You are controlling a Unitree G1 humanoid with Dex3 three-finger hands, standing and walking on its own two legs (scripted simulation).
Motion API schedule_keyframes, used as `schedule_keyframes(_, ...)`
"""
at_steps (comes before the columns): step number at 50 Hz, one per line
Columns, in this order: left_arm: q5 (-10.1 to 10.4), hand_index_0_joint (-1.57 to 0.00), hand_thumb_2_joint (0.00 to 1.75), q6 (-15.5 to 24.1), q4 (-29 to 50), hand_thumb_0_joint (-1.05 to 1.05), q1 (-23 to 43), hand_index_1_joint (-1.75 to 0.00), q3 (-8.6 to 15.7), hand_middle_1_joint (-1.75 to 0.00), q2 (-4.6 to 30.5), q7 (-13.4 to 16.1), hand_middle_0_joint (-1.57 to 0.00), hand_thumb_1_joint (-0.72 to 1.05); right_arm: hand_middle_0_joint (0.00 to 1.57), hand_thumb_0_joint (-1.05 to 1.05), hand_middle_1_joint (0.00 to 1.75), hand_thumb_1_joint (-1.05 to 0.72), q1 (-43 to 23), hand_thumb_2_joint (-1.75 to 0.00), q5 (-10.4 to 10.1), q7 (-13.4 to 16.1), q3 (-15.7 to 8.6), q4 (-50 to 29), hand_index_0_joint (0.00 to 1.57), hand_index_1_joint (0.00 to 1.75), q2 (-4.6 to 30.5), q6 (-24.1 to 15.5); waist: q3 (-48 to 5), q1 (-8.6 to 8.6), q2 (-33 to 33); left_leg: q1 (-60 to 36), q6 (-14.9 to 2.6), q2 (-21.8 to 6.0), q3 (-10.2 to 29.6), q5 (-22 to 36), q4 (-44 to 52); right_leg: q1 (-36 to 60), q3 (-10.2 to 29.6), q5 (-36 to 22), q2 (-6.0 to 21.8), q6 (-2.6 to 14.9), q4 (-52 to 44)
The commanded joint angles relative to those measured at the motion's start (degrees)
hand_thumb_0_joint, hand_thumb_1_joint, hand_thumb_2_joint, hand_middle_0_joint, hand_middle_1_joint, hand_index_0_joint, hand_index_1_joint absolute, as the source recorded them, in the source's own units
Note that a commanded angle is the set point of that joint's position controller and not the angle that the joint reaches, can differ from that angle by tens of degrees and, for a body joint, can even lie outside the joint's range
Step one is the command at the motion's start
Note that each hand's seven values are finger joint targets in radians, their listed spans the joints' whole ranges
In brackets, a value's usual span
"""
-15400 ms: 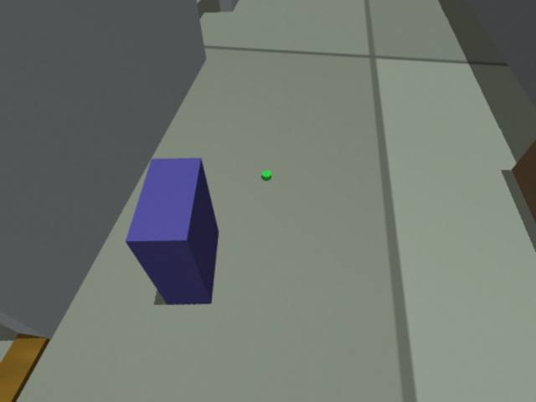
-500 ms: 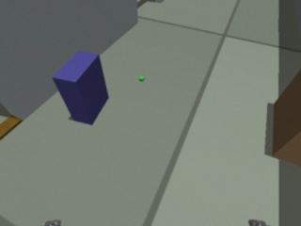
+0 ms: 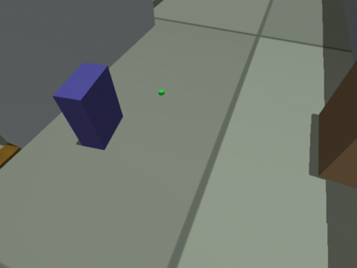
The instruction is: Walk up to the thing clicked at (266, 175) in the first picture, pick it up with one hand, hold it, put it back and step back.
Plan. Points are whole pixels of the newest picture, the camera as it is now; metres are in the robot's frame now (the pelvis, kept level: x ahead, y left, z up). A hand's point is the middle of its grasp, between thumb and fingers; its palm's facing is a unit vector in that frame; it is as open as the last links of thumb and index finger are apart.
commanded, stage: stand
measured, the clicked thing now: (161, 92) +1.56 +0.19 -0.77
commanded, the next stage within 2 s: none
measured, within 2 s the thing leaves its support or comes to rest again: neither
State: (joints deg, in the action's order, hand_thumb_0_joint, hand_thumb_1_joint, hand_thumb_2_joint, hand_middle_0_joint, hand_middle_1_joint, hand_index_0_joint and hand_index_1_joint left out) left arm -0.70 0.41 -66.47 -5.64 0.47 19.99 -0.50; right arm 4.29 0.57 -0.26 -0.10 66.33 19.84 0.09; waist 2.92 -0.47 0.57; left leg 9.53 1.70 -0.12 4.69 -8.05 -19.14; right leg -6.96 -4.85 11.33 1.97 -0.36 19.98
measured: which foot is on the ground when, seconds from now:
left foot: down 0.00-1.00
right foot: down 0.00-1.00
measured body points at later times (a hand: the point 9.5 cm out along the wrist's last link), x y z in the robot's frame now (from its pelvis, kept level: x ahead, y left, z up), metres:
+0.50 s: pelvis +0.02 -0.01 +0.00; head +0.03 -0.01 +0.45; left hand +0.10 +0.29 -0.13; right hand +0.09 -0.31 -0.14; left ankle +0.03 +0.14 -0.75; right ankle +0.00 -0.12 -0.75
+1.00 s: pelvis +0.02 -0.01 +0.00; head +0.03 -0.01 +0.45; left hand +0.09 +0.30 -0.13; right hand +0.09 -0.31 -0.13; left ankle +0.03 +0.14 -0.75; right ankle +0.00 -0.12 -0.75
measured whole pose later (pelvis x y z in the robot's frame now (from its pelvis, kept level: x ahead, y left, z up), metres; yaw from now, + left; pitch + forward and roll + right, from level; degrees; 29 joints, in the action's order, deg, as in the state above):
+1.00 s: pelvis +0.02 -0.01 +0.00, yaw -1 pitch -1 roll +0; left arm -0.6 0.5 -65.4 -5.8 0.8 20.1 -0.5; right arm 5.4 0.6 0.1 0.9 65.4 20.2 -0.2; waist 2.6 -0.5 0.6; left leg 7.6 2.3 -1.2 4.1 -9.0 -17.8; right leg -5.1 -4.3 11.7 1.0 0.2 18.1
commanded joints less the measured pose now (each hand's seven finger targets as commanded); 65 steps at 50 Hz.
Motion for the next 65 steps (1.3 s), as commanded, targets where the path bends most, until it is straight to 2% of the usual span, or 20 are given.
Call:
schedule_keyframes(1,0.3,-0.2,0.9,1.1,3.4,0.0,2.9,-0.3,2.4,-0.3,12.8,0.9,-0.2,0.9,0.2,0.0,0.3,-0.9,-3.1,-0.9,0.0,0.7,-1.9,-3.5,0.2,0.3,11.8,-1.5,-4.9,-0.36,-0.8,0.4,-2.14,-5.7,3.9,5.9,2.0,2.1,6.5,-0.9,6.6,1.14,-4.6)
schedule_keyframes(5,0.4,-0.2,0.9,1.2,3.6,0.0,2.5,-0.3,2.5,-0.3,12.8,0.8,-0.2,0.9,0.2,0.0,0.3,-0.9,-2.1,-0.9,-0.1,0.7,-1.7,-3.3,0.2,0.3,11.7,-1.6,-4.8,-0.21,-1.3,-0.6,-1.83,-5.7,3.5,6.7,1.9,1.5,6.8,-1.9,6.5,1.18,-5.1)
schedule_keyframes(8,0.4,-0.2,0.9,1.2,3.8,0.0,2.9,-0.3,2.7,-0.3,12.9,0.8,-0.2,0.9,0.2,0.0,0.3,-0.9,-1.8,-0.9,-0.1,0.8,-1.6,-3.4,0.2,0.3,11.9,-1.7,-5.8,-0.08,-1.0,-0.5,-2.04,-6.1,3.3,9.6,1.5,3.6,6.5,-6.0,6.5,1.14,-4.2)
schedule_keyframes(12,0.4,-0.2,0.9,0.9,3.8,0.0,2.9,-0.3,2.7,-0.3,12.7,0.8,-0.2,0.9,0.2,0.0,0.3,-0.9,-2.3,-0.9,-0.2,0.8,-1.5,-3.5,0.2,0.3,11.8,-1.5,-4.2,-0.32,-0.9,-0.6,-1.66,-5.7,3.3,5.0,2.3,1.3,6.6,-0.3,6.1,1.08,-5.5)
schedule_keyframes(14,0.2,-0.2,0.9,0.9,4.0,0.0,3.8,-0.3,2.7,-0.3,12.7,0.7,-0.2,0.9,0.2,0.0,0.3,-0.9,-1.3,-0.9,-0.1,0.7,-1.5,-3.4,0.2,0.3,12.0,-1.4,-3.4,0.19,-0.9,0.7,-1.8,-5.6,3.2,2.7,2.5,1.2,6.8,1.9,6.0,1.03,-5.8)
schedule_keyframes(15,0.2,-0.2,0.9,0.8,4.1,0.0,3.8,-0.3,2.8,-0.3,13.0,0.7,-0.2,0.9,0.2,0.0,0.3,-0.9,-1.3,-0.9,0.0,0.7,-1.5,-3.4,0.2,0.3,12.0,-1.4,-3.7,0.0,-1.2,0.6,-1.87,-5.9,3.3,3.6,2.3,1.6,6.9,1.5,6.2,1.13,-5.7)
schedule_keyframes(20,0.4,-0.2,0.9,1.2,4.0,0.0,2.4,-0.3,2.8,-0.3,12.7,0.8,-0.2,0.9,0.2,0.0,0.3,-0.9,-1.7,-0.9,-0.1,0.9,-1.3,-3.8,0.2,0.3,11.9,-1.8,-7.1,-0.39,-1.1,-2.6,-2.01,-6.5,2.7,13.0,0.8,4.2,6.3,-11.3,6.5,0.9,-3.8)
schedule_keyframes(23,0.6,-0.2,0.9,1.2,4.1,0.0,2.7,-0.3,2.8,-0.3,12.4,0.9,-0.2,0.9,0.2,0.0,0.3,-0.9,-1.4,-0.9,-0.2,1.1,-1.3,-3.8,0.2,0.3,12.3,-1.8,-7.6,-0.21,-0.7,-2.5,-2.14,-6.6,2.3,14.7,0.3,5.5,5.9,-14.4,6.5,0.78,-3.4)
schedule_keyframes(25,0.6,-0.2,0.9,1.0,4.3,0.0,2.6,-0.3,2.8,-0.3,12.5,0.9,-0.2,0.9,0.2,0.0,0.3,-0.9,-1.3,-0.9,-0.2,1.2,-1.2,-3.7,0.2,0.3,12.2,-1.8,-6.8,-0.27,-0.3,-3.0,-1.79,-6.7,2.4,14.4,1.1,4.2,5.7,-11.9,6.0,0.86,-3.5)
schedule_keyframes(27,0.5,-0.2,0.9,1.0,4.2,0.0,2.9,-0.3,2.8,-0.3,12.5,0.9,-0.2,0.9,0.2,0.0,0.3,-0.9,-1.3,-0.9,-0.2,1.2,-1.1,-3.8,0.2,0.3,12.0,-1.7,-6.8,-0.06,-1.0,-2.9,-1.91,-6.8,2.2,14.8,0.7,4.6,5.8,-13.0,6.2,0.79,-3.6)
schedule_keyframes(28,0.4,-0.2,0.9,0.9,4.3,0.0,3.1,-0.3,2.8,-0.3,12.4,0.9,-0.2,0.9,0.2,0.0,0.3,-0.9,-1.2,-0.9,-0.2,1.2,-1.2,-3.7,0.2,0.3,12.4,-1.6,-6.5,0.1,-0.5,-2.7,-1.89,-7.0,2.4,13.3,1.5,4.2,5.8,-10.4,6.0,0.89,-3.7)
schedule_keyframes(32,0.4,-0.2,0.9,0.9,4.3,0.0,3.0,-0.3,2.7,-0.3,12.3,0.8,-0.2,0.9,0.2,0.0,0.3,-0.9,-1.2,-0.9,0.0,1.2,-1.2,-3.5,0.2,0.3,12.5,-1.6,-5.6,-0.14,-0.1,-1.5,-1.79,-6.9,2.5,10.5,2.3,4.3,6.0,-6.9,5.9,0.95,-4.5)
schedule_keyframes(36,0.2,-0.2,0.9,1.0,4.2,0.0,2.8,-0.3,2.7,-0.3,12.6,0.9,-0.2,0.9,0.2,0.0,0.3,-0.9,-1.4,-0.9,-0.1,1.1,-1.2,-3.8,0.2,0.3,12.1,-1.6,-5.8,0.02,-0.8,-2.4,-1.85,-6.8,2.6,11.2,2.1,3.6,5.9,-8.0,6.0,1.04,-4.5)
schedule_keyframes(38,0.3,-0.2,0.9,1.0,4.1,0.0,2.4,-0.3,2.6,-0.3,12.2,0.8,-0.2,0.9,0.2,0.0,0.3,-0.9,-1.7,-0.9,-0.2,1.0,-1.2,-3.9,0.2,0.3,12.4,-1.7,-4.6,0.0,0.3,-2.4,-1.95,-6.7,2.6,8.6,2.5,2.2,6.1,-4.8,5.8,0.92,-5.4)
schedule_keyframes(45,0.4,-0.2,0.9,1.1,4.2,0.0,2.6,-0.3,2.6,-0.3,12.5,0.7,-0.2,0.9,0.2,0.0,0.3,-0.9,-1.1,-0.9,-0.1,1.0,-1.1,-3.9,0.2,0.3,12.2,-1.8,-5.2,-0.02,-0.4,-2.1,-1.95,-6.9,2.8,10.3,2.9,4.0,6.2,-6.8,6.1,1.11,-4.6)
schedule_keyframes(46,0.4,-0.2,0.9,1.1,4.1,0.0,1.7,-0.3,2.5,-0.3,12.1,0.7,-0.2,0.9,0.2,0.0,0.3,-0.9,-1.8,-0.9,-0.2,1.0,-1.2,-4.1,0.2,0.3,12.5,-1.8,-5.4,-0.52,0.2,-3.0,-1.96,-6.7,2.7,10.2,2.5,3.3,6.0,-6.8,6.0,1.01,-4.9)
schedule_keyframes(49,0.3,-0.2,0.9,1.1,4.5,0.0,2.2,-0.3,2.7,-0.3,12.6,0.8,-0.2,0.9,0.2,0.0,0.3,-0.9,-1.5,-0.9,-0.1,1.1,-1.2,-4.1,0.2,0.3,12.4,-1.8,-5.9,-0.22,-0.4,-2.8,-1.97,-6.8,2.5,10.9,2.2,3.9,6.2,-8.2,6.2,1.12,-4.6)
schedule_keyframes(53,0.2,-0.2,0.9,1.1,4.4,0.0,1.8,-0.3,2.4,-0.3,12.1,0.8,-0.2,0.9,0.2,0.0,0.3,-0.9,-1.0,-0.9,-0.1,1.0,-1.1,-4.0,0.2,0.3,12.6,-1.6,-5.0,-0.14,-0.1,-2.1,-2.05,-6.7,2.5,9.6,2.4,3.4,6.2,-7.1,6.1,1.03,-5.0)
schedule_keyframes(54,0.3,-0.2,0.9,1.0,4.2,0.0,1.9,-0.3,2.5,-0.3,12.4,0.8,-0.2,0.9,0.2,0.0,0.3,-0.9,-1.2,-0.9,-0.1,1.1,-1.1,-3.9,0.2,0.3,12.4,-1.6,-4.6,-0.11,0.0,-2.2,-1.93,-6.6,2.6,8.6,2.7,2.8,6.2,-5.3,6.1,1.13,-5.0)
schedule_keyframes(65,0.3,-0.2,0.9,1.0,4.3,0.0,1.3,-0.3,2.3,-0.3,12.5,0.9,-0.2,0.9,0.2,0.0,0.3,-0.9,-0.4,-0.9,-0.2,1.0,-1.1,-4.0,0.2,0.3,12.6,-1.5,-4.6,-0.09,-0.6,-2.3,-2.12,-6.7,2.7,8.7,2.5,3.1,6.5,-6.2,6.2,1.2,-5.0)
